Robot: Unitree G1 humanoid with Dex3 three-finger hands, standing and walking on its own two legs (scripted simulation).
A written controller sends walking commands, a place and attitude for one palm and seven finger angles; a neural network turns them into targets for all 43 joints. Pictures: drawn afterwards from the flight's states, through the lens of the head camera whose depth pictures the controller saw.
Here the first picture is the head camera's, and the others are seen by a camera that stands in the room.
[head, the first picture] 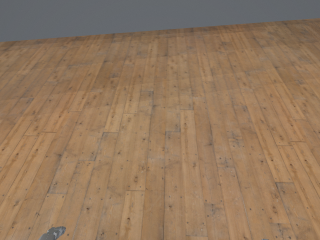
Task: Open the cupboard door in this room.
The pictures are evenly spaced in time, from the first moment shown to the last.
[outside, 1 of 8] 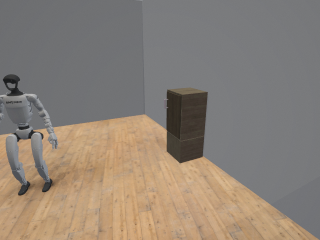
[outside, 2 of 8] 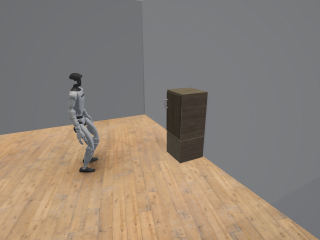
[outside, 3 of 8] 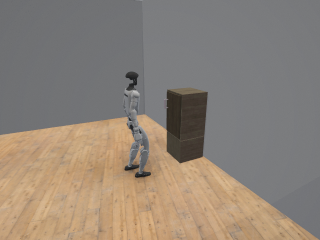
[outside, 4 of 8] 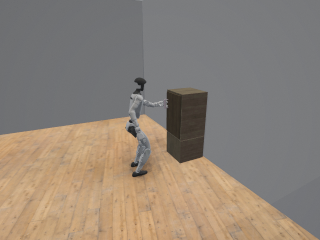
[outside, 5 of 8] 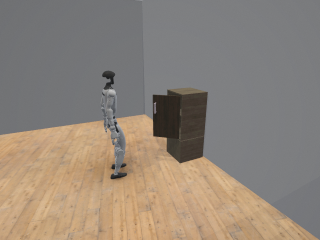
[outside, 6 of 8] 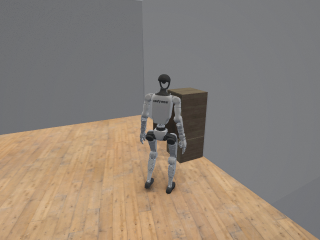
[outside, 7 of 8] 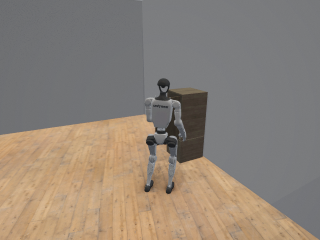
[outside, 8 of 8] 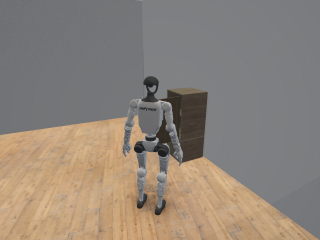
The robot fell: no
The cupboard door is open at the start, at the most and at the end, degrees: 0 99 99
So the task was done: yes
